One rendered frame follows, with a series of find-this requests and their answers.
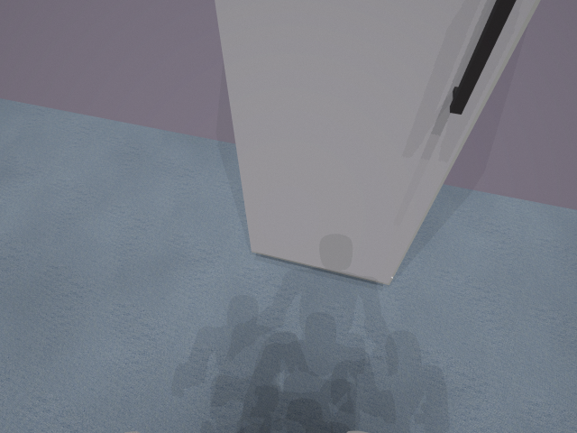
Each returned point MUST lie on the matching fridge door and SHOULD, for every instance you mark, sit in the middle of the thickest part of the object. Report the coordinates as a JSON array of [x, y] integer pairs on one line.
[[342, 123]]

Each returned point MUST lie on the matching handle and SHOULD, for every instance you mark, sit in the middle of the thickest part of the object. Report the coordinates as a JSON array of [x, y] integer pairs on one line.
[[484, 47]]

